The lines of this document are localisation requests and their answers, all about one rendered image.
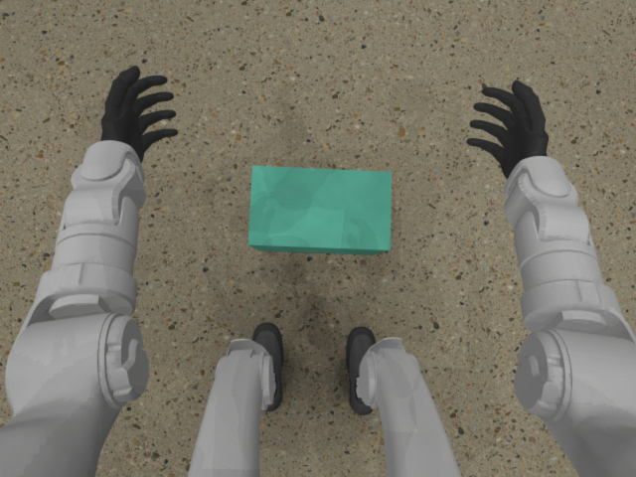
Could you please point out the left robot upper arm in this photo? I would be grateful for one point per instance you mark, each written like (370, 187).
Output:
(68, 381)

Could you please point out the robot right forearm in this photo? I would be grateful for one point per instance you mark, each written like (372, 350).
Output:
(562, 281)

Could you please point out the left robot shin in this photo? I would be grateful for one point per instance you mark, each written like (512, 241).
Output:
(244, 344)

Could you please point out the robot right hand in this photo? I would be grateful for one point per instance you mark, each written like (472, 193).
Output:
(526, 136)

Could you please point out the right robot upper arm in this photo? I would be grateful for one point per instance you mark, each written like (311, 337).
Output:
(583, 387)

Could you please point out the robot left forearm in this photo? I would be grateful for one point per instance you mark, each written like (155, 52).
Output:
(92, 269)

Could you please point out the carton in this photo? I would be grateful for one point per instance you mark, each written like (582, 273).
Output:
(320, 210)

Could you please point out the robot left hand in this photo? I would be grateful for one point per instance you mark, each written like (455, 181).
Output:
(122, 109)

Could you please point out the robot right thigh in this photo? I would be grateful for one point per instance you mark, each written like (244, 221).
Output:
(416, 444)

